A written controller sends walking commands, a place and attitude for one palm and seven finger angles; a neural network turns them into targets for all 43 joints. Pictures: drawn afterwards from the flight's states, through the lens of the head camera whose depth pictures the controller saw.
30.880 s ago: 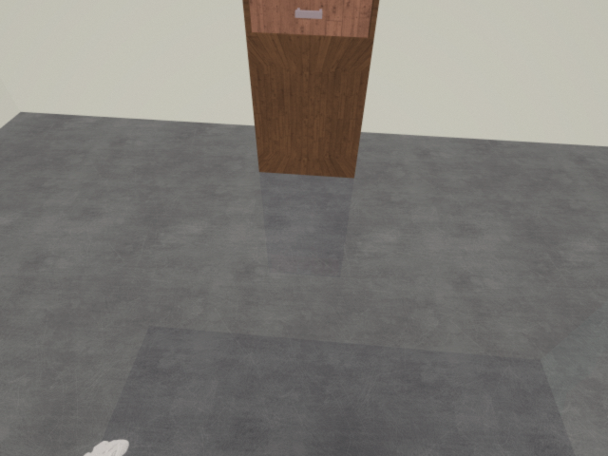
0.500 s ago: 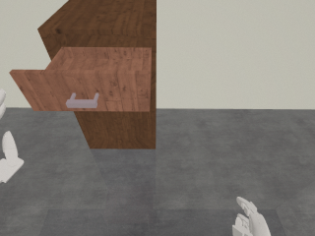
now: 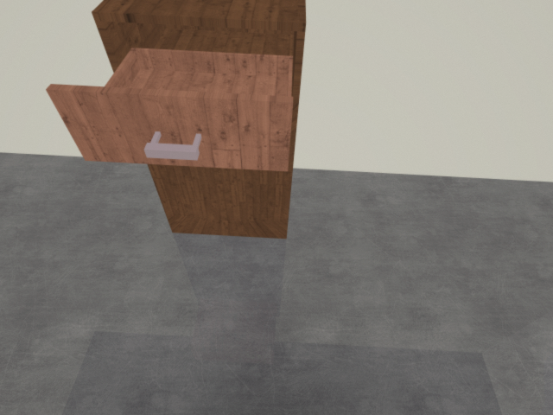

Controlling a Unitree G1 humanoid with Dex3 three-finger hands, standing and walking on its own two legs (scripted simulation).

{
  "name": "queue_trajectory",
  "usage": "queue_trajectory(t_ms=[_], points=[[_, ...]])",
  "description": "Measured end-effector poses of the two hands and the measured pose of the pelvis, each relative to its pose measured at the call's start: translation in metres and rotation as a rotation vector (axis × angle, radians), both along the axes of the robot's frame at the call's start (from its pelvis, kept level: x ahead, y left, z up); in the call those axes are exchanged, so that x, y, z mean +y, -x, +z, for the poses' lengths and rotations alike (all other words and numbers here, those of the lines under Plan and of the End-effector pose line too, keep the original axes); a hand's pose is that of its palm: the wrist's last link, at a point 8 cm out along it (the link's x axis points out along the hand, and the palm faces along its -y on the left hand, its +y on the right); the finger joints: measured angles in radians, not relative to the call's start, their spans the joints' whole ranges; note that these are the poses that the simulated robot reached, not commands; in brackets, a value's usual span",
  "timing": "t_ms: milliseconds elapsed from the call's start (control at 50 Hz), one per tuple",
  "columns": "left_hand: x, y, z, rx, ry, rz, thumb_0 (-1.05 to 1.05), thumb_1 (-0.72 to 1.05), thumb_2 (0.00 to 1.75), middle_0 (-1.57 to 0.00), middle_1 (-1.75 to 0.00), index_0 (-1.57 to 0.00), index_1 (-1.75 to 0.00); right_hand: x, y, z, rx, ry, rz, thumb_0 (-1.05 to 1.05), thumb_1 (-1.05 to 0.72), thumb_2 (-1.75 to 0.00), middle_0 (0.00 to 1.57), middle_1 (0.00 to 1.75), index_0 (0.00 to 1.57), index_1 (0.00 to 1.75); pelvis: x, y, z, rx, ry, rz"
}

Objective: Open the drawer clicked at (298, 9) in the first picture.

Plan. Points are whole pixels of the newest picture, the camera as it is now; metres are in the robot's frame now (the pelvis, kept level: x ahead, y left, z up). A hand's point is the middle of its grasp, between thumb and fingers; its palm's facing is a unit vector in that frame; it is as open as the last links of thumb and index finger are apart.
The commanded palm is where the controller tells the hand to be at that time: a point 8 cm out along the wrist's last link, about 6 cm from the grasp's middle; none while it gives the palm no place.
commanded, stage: let the arm hang, fingers relaxed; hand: left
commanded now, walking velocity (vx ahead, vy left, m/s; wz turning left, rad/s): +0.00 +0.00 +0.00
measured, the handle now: (174, 144) +0.58 +0.25 +0.03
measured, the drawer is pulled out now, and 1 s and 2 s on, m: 0.30 0.30 0.30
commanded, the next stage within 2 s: look to check the result in 0.60 s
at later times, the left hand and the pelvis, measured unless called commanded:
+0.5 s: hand out of the picture +0.03 +0.17 -0.17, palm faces +0.02 -0.98 -0.20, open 7.3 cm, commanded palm none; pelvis +0.03 +0.00 +0.00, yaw -1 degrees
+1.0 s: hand out of the picture +0.05 +0.16 -0.17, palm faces +0.00 -0.98 -0.20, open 7.4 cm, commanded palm none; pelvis +0.05 -0.01 +0.01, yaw -2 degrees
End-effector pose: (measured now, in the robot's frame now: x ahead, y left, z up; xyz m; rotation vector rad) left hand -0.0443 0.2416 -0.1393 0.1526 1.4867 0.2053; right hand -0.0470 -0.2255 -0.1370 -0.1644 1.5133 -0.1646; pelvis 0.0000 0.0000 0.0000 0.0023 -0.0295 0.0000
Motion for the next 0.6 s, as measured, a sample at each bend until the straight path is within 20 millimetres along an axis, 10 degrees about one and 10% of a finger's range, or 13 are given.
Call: queue_trajectory(t_ms=[140,380,600], points=[[0.007,0.009,0.010,0.046,-0.035,0.004,0.01,0.92,0.90,-0.19,-0.30,-0.20,-0.30,0.021,-0.011,-0.012,-0.040,-0.056,-0.025,0.01,-0.91,-0.90,0.20,0.30,0.20,0.30,0.006,-0.004,0.002,0.008,0.005,-0.010],[-0.022,-0.058,0.000,-0.097,0.034,-0.039,0.01,0.91,0.90,-0.19,-0.30,-0.20,-0.30,0.037,-0.040,-0.013,-0.111,-0.080,-0.041,0.00,-0.91,-0.90,0.20,0.30,0.20,0.30,0.007,-0.018,0.003,0.008,-0.007,-0.021],[-0.022,-0.075,0.002,-0.086,0.024,-0.048,0.01,0.92,0.90,-0.20,-0.30,-0.20,-0.30,0.026,-0.047,-0.011,-0.082,-0.059,-0.057,0.00,-0.91,-0.90,0.20,0.30,0.19,0.30,0.002,-0.032,0.004,0.011,-0.005,-0.026]])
